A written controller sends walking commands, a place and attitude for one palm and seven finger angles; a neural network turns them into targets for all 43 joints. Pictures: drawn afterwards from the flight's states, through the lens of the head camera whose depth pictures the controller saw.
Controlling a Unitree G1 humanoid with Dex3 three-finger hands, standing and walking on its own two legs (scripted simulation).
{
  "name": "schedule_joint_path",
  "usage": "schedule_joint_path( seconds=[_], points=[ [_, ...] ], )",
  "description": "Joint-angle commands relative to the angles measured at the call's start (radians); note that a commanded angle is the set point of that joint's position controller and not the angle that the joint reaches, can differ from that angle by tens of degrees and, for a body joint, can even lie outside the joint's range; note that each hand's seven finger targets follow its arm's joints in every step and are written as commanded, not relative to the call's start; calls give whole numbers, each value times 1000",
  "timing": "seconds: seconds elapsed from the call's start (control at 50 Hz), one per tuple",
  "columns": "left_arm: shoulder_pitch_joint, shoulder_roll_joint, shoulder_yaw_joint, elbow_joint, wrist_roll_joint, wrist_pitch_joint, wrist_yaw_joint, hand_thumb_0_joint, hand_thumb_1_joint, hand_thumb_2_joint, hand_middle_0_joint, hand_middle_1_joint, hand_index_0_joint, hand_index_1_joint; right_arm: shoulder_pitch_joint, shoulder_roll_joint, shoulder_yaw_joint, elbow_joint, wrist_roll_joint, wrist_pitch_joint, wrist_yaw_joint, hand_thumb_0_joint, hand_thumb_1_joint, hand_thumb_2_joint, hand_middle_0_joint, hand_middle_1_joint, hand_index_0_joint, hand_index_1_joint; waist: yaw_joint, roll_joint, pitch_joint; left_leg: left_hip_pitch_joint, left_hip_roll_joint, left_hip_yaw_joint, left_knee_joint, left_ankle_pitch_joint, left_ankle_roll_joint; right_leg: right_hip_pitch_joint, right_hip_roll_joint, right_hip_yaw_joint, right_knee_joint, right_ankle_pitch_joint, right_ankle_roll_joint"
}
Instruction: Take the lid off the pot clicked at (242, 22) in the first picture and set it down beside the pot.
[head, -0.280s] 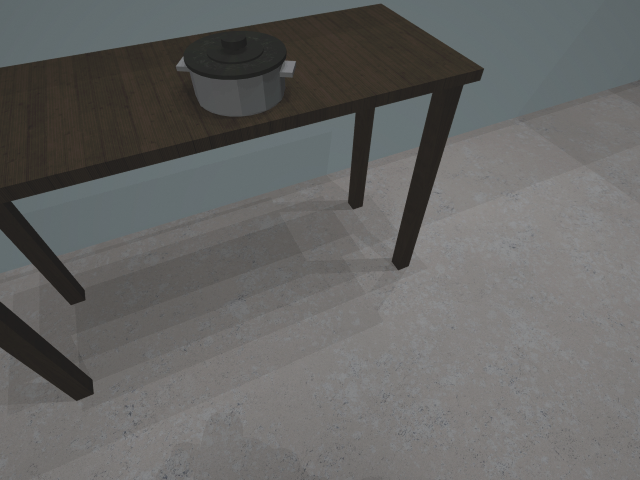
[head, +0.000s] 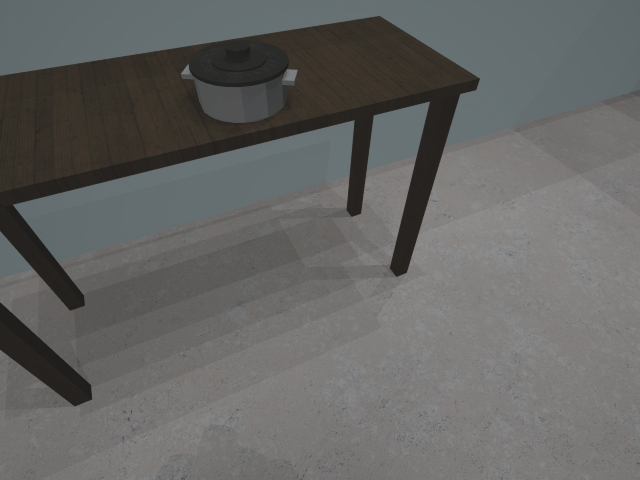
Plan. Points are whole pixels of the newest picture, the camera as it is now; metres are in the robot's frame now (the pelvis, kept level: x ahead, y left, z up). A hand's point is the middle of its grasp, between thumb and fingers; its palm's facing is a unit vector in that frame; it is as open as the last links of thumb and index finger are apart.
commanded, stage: look at it before walking up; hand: left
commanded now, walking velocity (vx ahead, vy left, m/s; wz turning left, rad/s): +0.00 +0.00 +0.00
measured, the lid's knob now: (237, 49) +0.86 +0.22 +0.15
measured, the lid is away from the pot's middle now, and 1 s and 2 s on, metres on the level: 0.00 0.00 0.00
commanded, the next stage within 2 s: walk to a spot facing it in 0.36 s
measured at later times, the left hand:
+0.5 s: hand out of the picture +0.04 +0.24 -0.16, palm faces -0.02 -0.95 -0.31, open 7.4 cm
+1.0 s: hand out of the picture +0.03 +0.18 -0.17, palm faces -0.16 -0.95 -0.25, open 7.4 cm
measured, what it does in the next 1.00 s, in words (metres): lifts its left foot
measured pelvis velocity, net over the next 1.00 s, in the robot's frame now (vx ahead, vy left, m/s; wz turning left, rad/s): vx -0.03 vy -0.01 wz -0.23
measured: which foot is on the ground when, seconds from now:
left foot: down 0.00-0.82, up 0.84-1.00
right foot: down 0.00-1.00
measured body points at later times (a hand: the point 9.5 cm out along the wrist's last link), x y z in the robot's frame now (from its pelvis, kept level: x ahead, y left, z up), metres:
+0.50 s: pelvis -0.01 +0.01 +0.00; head +0.00 +0.01 +0.45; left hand +0.05 +0.29 -0.14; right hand +0.05 -0.27 -0.14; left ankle -0.02 +0.13 -0.75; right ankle -0.02 -0.11 -0.75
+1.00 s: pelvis -0.03 -0.01 -0.01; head +0.01 -0.04 +0.44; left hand +0.04 +0.23 -0.15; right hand +0.00 -0.28 -0.16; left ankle -0.02 +0.14 -0.68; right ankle -0.03 -0.10 -0.75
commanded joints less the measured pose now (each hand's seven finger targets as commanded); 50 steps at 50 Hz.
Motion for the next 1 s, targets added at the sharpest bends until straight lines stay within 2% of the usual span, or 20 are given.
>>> schedule_joint_path(
  seconds=[0.0, 0.42, 0.48, 0.52, 0.54, 0.6, 0.66, 0.7, 0.72, 0.74, 0.76, 0.78, 0.8, 0.82, 0.84, 0.86, 0.88, 0.9, 0.92, 0.98],
  points=[
    [-19, 189, 39, -61, 0, -22, 15, 0, 900, 900, -200, -300, -200, -300, -30, -180, -32, -53, -1, -19, -6, 0, -900, -900, 200, 300, 200, 300, 0, 5, -42, 9, 93, -80, -44, 187, 38, -16, -123, 101, -69, 186, -12],
    [5, 175, 35, -46, 0, -22, 16, 0, 900, 900, -200, -300, -200, -300, -12, -176, -29, -36, 1, -22, -5, 0, -900, -900, 200, 300, 200, 300, -1, 0, -54, 15, 95, -87, -58, 189, 40, -12, -123, 96, -77, 167, -6],
    [4, 174, 36, -47, 0, -18, 14, 0, 900, 900, -200, -300, -200, -300, -5, -174, -32, -36, -1, -21, -8, 0, -900, -900, 200, 300, 200, 300, -2, 3, -30, 21, 100, -72, -51, 179, 37, -43, -117, 113, -73, 177, -9],
    [39, 105, 29, -48, -1, 3, 17, 0, 900, 900, -200, -300, -200, -300, 41, -96, -25, -36, -3, -9, -13, 0, -900, -900, 200, 300, 200, 300, -8, 7, -43, 33, 106, -35, -8, 189, 26, -72, -112, 125, -32, 227, -3],
    [50, 101, 33, -56, -1, 11, 17, 0, 900, 900, -200, -300, -200, -300, 56, -91, -28, -43, -3, -3, -17, 0, -900, -900, 200, 300, 200, 300, -10, 7, -41, 31, 109, -23, 5, 175, 24, -89, -105, 131, -11, 228, -2],
    [62, 101, 49, -95, 4, 28, 12, 0, 900, 900, -200, -300, -200, -300, 66, -113, -50, -82, -3, 8, -22, 0, -900, -900, 200, 300, 200, 300, -9, 28, -26, 28, 143, -21, 21, 133, 39, -164, -73, 134, 67, 190, -3],
    [80, 84, 60, -139, 7, 40, 3, 0, 900, 900, -200, -300, -200, -300, 59, -136, -73, -131, -5, 14, -24, 0, -900, -900, 200, 300, 200, 300, -3, 94, -6, -3, 206, -55, 2, 73, 78, -233, -23, 107, 182, 102, 6],
    [105, 65, 67, -156, 9, 47, -3, 0, 900, 900, -200, -300, -200, -300, 44, -147, -87, -159, -5, 14, -22, 0, -900, -900, 200, 300, 200, 300, 10, 154, 1, -54, 279, -85, -23, 89, 129, -243, 0, 62, 328, -64, 15],
    [122, 51, 73, -163, 10, 50, -6, 0, 900, 900, -200, -300, -200, -300, 33, -145, -93, -172, -6, 12, -20, 0, -900, -900, 200, 300, 200, 300, 19, 168, -1, -88, 314, -85, -26, 104, 155, -230, -7, 29, 396, -158, 22],
    [141, 40, 77, -170, 11, 51, -9, 0, 900, 900, -200, -300, -200, -300, 17, -141, -97, -187, -8, 12, -19, 0, -900, -900, 200, 300, 200, 300, 30, 174, 3, -134, 326, -68, -9, 112, 165, -199, -25, 16, 410, -193, 23],
    [183, 35, 83, -169, 11, 48, -12, 0, 900, 900, -200, -300, -200, -300, -10, -136, -97, -201, -10, 13, -18, 0, -900, -900, 200, 300, 200, 300, 57, 147, 4, -177, 313, -33, 57, 111, 148, -142, -39, 23, 349, -157, 18],
    [245, 43, 88, -158, 15, 39, -13, 0, 900, 900, -200, -300, -200, -300, -31, -124, -98, -214, -9, 18, -17, 0, -900, -900, 200, 300, 200, 300, 88, 60, 0, -218, 243, 36, 224, 74, 94, -83, -48, 64, 179, -20, 8],
    [260, 144, 107, -164, 28, 23, 0, 0, 900, 900, -200, -300, -200, -300, 0, -50, -88, -235, -2, 28, -14, 0, -900, -900, 200, 300, 200, 300, 75, -290, -13, -374, 75, 155, 513, -192, -1, -29, -233, 396, -29, 132, -51],
    [284, 172, 109, -171, 13, 22, 12, 0, 900, 900, -200, -300, -200, -300, -39, -34, -81, -260, -5, 36, -14, 0, -900, -900, 200, 300, 200, 300, 91, -333, 2, -439, 7, 53, 677, -365, -16, -71, -336, 567, -124, 276, -113],
    [256, 151, 107, -180, 9, 21, 20, 0, 900, 900, -200, -300, -200, -300, -39, -44, -83, -256, -3, 38, -17, 0, -900, -900, 200, 300, 200, 300, 68, -267, 1, -449, 24, -37, 747, -313, -7, -79, -311, 553, -125, 258, -129],
    [195, 129, 105, -198, 8, 20, 21, 0, 900, 900, -200, -300, -200, -300, -22, -48, -87, -247, -1, 34, -15, 0, -900, -900, 200, 300, 200, 300, 34, -174, 9, -455, 42, -52, 777, -250, -9, -77, -282, 504, -93, 245, -159],
    [159, 111, 102, -214, 5, 17, 18, 0, 900, 900, -200, -300, -200, -300, -2, -45, -89, -235, -4, 32, -12, 0, -900, -900, 200, 300, 200, 300, 17, -123, -12, -435, 51, -46, 778, -192, -17, -71, -246, 434, -73, 245, -166],
    [146, 102, 103, -226, 6, 13, 20, 0, 900, 900, -200, -300, -200, -300, 13, -37, -87, -230, -5, 29, -9, 0, -900, -900, 200, 300, 200, 300, 12, -88, -56, -399, 53, -32, 745, -172, -24, -60, -228, 403, -54, 276, -171],
    [152, 100, 104, -230, 7, 12, 19, 0, 900, 900, -200, -300, -200, -300, 5, -26, -86, -232, -6, 30, -10, 0, -900, -900, 200, 300, 200, 300, 17, -82, -66, -384, 46, -24, 722, -170, -29, -61, -223, 394, -50, 286, -171],
    [187, 110, 112, -223, 9, 14, 14, 0, 900, 900, -200, -300, -200, -300, -23, -11, -84, -252, -4, 33, -13, 0, -900, -900, 200, 300, 200, 300, 35, -93, -72, -379, 27, -16, 639, -177, -36, -34, -209, 410, -49, 290, -173]
  ],
)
